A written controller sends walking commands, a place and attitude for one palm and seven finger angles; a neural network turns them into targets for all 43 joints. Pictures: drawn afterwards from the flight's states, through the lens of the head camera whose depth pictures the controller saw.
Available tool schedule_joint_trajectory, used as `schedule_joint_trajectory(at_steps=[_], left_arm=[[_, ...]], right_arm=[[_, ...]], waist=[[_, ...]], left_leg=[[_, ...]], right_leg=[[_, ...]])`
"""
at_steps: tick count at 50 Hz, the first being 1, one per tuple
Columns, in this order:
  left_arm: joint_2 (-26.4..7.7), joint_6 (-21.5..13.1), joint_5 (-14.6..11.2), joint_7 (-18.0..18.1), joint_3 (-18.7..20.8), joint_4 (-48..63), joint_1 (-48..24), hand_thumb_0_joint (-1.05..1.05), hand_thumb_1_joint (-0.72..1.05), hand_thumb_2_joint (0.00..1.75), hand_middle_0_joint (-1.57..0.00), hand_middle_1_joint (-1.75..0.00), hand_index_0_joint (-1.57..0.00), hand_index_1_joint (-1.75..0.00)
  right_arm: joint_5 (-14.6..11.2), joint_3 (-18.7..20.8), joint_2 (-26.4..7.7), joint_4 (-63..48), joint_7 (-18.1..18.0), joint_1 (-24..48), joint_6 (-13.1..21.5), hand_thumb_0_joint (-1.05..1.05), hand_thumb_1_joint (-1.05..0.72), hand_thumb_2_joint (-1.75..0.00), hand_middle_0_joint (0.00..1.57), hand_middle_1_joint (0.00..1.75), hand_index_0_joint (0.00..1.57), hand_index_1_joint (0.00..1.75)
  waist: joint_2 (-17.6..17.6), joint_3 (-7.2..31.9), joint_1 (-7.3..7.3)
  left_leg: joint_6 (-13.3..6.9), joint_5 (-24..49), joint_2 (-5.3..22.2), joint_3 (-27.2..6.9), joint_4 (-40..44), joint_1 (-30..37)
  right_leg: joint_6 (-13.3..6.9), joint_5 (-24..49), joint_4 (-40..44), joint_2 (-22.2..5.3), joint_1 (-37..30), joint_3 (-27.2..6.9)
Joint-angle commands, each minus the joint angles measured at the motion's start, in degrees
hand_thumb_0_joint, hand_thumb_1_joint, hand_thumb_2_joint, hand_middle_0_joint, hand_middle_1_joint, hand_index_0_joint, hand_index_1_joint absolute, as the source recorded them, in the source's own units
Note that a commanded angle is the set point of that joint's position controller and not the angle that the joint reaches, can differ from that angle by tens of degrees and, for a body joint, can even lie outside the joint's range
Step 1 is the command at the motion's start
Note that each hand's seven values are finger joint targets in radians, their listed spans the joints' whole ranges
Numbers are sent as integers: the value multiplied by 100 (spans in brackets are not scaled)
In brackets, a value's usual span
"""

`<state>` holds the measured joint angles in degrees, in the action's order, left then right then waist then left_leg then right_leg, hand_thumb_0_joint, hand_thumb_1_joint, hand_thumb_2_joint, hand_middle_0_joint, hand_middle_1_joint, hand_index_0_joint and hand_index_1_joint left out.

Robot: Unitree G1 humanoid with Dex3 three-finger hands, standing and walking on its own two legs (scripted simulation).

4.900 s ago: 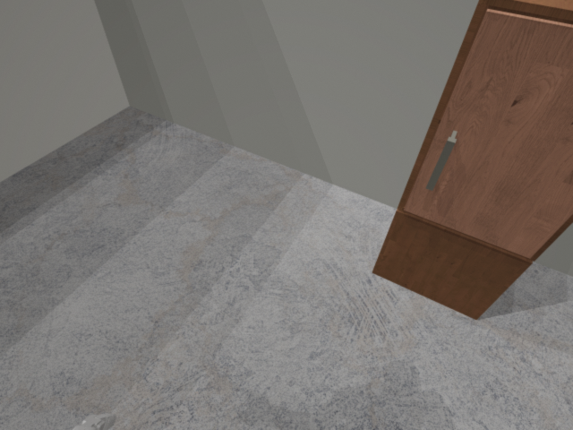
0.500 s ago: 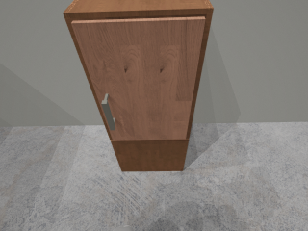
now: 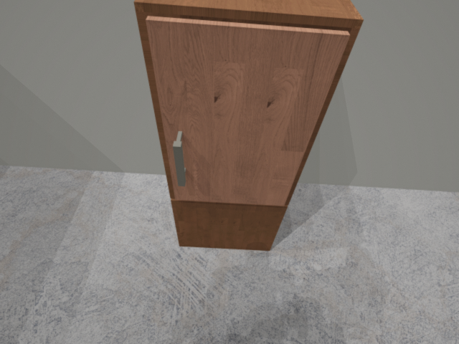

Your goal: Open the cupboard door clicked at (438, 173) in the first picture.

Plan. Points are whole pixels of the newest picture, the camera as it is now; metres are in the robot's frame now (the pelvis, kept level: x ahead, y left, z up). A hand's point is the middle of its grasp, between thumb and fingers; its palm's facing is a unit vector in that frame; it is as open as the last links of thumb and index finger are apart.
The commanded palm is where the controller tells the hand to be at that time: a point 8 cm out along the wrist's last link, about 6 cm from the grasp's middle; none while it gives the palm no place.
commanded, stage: come to a stop and stand still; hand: left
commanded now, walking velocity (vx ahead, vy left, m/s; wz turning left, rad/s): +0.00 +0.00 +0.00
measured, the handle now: (180, 159) +0.57 +0.19 -0.10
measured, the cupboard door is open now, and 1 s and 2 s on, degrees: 0 0 0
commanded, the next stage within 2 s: look again from close up in 0.36 s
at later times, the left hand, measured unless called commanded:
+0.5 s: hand out of the picture +0.02 +0.20 -0.17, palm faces +0.00 -0.98 -0.21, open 7.3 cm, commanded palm none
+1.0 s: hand out of the picture -0.01 +0.20 -0.17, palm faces +0.01 -0.98 -0.18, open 7.4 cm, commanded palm none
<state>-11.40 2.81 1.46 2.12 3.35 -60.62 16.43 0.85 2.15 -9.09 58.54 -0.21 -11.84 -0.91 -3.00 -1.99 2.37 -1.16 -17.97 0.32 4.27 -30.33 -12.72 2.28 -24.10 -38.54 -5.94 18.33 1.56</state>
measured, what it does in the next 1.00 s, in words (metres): steps on the spot: right foot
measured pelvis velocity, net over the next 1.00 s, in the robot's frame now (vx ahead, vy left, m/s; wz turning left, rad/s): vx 0.00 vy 0.03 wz -0.02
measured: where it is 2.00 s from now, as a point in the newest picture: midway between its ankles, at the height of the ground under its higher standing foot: outside the picture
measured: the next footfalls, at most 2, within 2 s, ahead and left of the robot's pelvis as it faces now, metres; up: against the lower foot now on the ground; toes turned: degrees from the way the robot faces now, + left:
right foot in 0.22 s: +0.02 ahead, -0.10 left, +0.00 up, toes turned -3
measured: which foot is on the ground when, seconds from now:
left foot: down 0.00-1.00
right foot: up 0.00-0.20, down 0.22-1.00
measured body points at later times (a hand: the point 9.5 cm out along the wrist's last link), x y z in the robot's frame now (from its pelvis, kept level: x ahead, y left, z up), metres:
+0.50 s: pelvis +0.00 +0.02 +0.01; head +0.01 +0.03 +0.46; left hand +0.02 +0.25 -0.15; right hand -0.01 -0.19 -0.15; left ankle -0.02 +0.11 -0.73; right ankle -0.01 -0.09 -0.73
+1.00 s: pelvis +0.00 +0.03 +0.01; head +0.01 +0.03 +0.46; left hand +0.00 +0.25 -0.15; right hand +0.00 -0.19 -0.16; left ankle -0.02 +0.11 -0.73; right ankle -0.02 -0.09 -0.73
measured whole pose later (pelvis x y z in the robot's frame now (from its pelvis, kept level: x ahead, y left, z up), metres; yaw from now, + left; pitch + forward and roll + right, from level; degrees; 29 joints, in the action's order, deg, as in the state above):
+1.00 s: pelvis +0.00 +0.03 +0.01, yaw -1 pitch -1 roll +0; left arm -7.7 -0.8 0.9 1.9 -0.7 -63.9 16.6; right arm 0.6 -0.8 -9.1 63.4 -1.1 -16.4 2.1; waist 0.2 -1.8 0.5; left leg -3.6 -15.6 -2.2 6.0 -25.2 -9.4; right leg 0.9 -15.8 -27.7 -2.6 11.3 2.6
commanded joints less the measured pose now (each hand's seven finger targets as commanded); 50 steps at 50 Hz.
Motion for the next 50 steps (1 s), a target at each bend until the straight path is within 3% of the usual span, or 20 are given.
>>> schedule_joint_trajectory(at_steps=[1,4,6,9,11,12,14,16,22,23,24,25,26,27,29,32,35,40,45,50], left_arm=[[-213,-99,-1,-37,-37,212,-31,0,90,90,-20,-30,-20,-30],[-116,-167,-44,-53,-108,105,36,0,90,90,-20,-30,-20,-30],[-97,-196,-59,-40,-139,98,-84,0,90,90,-20,-30,-20,-30],[-133,-251,-56,-10,-162,-102,297,0,90,90,-20,-30,-20,-30],[-330,-343,-49,21,-179,-162,223,0,90,90,-20,-30,-20,-30],[-368,-347,-58,19,-191,-139,135,0,90,90,-20,-30,-20,-30],[-253,-359,-76,11,-217,-181,-15,0,90,90,-20,-30,-20,-30],[-188,-350,-85,22,-238,-185,2,0,90,90,-20,-30,-20,-30],[-215,-327,-110,30,-267,-280,97,0,90,90,-20,-30,-20,-30],[-381,-485,6,254,-321,-367,514,0,90,90,-20,-30,-20,-30],[-519,-532,-72,202,-290,-109,310,0,90,90,-20,-30,-20,-30],[-553,-558,-87,130,-292,-69,125,0,90,90,-20,-30,-20,-30],[-505,-551,-95,85,-319,-33,134,0,90,90,-20,-30,-20,-30],[-426,-532,-90,58,-332,-3,170,0,90,90,-20,-30,-20,-30],[-316,-503,-93,34,-365,-49,213,0,90,90,-20,-30,-20,-30],[-217,-478,-89,25,-385,-60,195,0,90,90,-20,-30,-20,-30],[-187,-445,-79,17,-382,-76,207,0,90,90,-20,-30,-20,-30],[-195,-437,-70,11,-371,-112,272,0,90,90,-20,-30,-20,-30],[-233,-458,-73,20,-340,-137,324,0,90,90,-20,-30,-20,-30],[-252,-442,-69,18,-314,-163,293,0,90,90,-20,-30,-20,-30]], right_arm=[[45,35,-747,-169,-205,-76,108,0,-90,-90,20,30,20,30],[34,25,-689,-52,-238,-191,144,0,-90,-90,20,30,20,30],[28,41,-721,32,-245,-392,165,0,-90,-90,20,30,20,30],[-29,29,-675,118,-240,-338,186,0,-90,-90,20,30,20,30],[-85,-22,-442,147,-207,-395,208,0,-90,-90,20,30,20,30],[-75,-39,-401,182,-189,-427,214,0,-90,-90,20,30,20,30],[-28,-43,-452,304,-187,-446,159,0,-90,-90,20,30,20,30],[-27,-81,-452,424,-189,-586,206,0,-90,-90,20,30,20,30],[-36,-155,-418,619,-189,-650,229,0,-90,-90,20,30,20,30],[-73,-165,-693,155,-122,-305,321,0,-90,-90,20,30,20,30],[-20,-174,-508,64,-99,-657,266,0,-90,-90,20,30,20,30],[37,-190,-395,135,-62,-517,275,0,-90,-90,20,30,20,30],[37,-196,-437,111,-65,-694,289,0,-90,-90,20,30,20,30],[40,-203,-453,77,-74,-731,301,0,-90,-90,20,30,20,30],[18,-214,-473,54,-101,-768,320,0,-90,-90,20,30,20,30],[1,-220,-505,52,-117,-844,331,0,-90,-90,20,30,20,30],[2,-222,-516,93,-120,-891,325,0,-90,-90,20,30,20,30],[-10,-227,-514,195,-124,-877,330,0,-90,-90,20,30,20,30],[-17,-217,-509,284,-146,-864,367,0,-90,-90,20,30,20,30],[-19,-216,-525,357,-168,-796,375,0,-90,-90,20,30,20,30]], waist=[[1622,-303,-125],[1342,58,-148],[957,96,-232],[661,281,-58],[103,230,-211],[144,145,-242],[-416,-146,-280],[-140,-66,-255],[280,-125,-201],[3,-316,-80],[298,59,-304],[858,-172,-224],[979,-23,-273],[1029,51,-254],[851,123,-244],[228,10,-251],[357,-292,-242],[129,-471,-226],[195,-148,-224],[330,-164,-213]], left_leg=[[-645,1702,1302,-1186,1716,-214],[-719,3380,1170,-826,1271,690],[-725,3753,1215,-888,1133,836],[-440,2971,987,-773,846,629],[-87,1947,664,-595,825,234],[-35,1575,577,-607,992,195],[1,1361,591,-567,1080,369],[-49,1794,652,-599,1188,465],[-53,1512,652,-580,1359,446],[54,2488,725,-466,156,1],[45,778,490,-517,491,11],[11,598,370,-520,726,-94],[-32,625,463,-613,806,-112],[-90,713,524,-692,824,-123],[-172,896,587,-751,879,-76],[-209,919,603,-776,919,-109],[-227,611,604,-802,1128,-251],[-224,522,573,-787,1237,-268],[-224,1126,572,-680,1112,104],[-213,1382,592,-645,1108,148]], right_leg=[[-126,-196,-1122,109,360,-89],[-74,-106,-473,144,289,37],[-53,53,227,180,21,79],[-76,1428,1599,156,-832,32],[-305,2606,1781,-317,-1200,-541],[-376,2700,1706,-422,-1139,-534],[-398,2321,1751,-249,-733,-474],[-358,2361,1717,-177,-861,-345],[-319,1897,1903,-122,-954,-344],[-294,3826,1537,-306,-731,-482],[-494,2627,1518,-444,-893,-602],[-555,2293,1490,-362,-754,-545],[-580,1402,1450,-188,-705,-450],[-571,1154,1403,-76,-705,-384],[-532,1217,1326,12,-770,-296],[-474,1265,1308,28,-745,-262],[-453,1084,1333,46,-625,-234],[-427,1182,1404,25,-579,-266],[-405,1542,1421,-20,-696,-291],[-402,1706,1442,-26,-766,-271]])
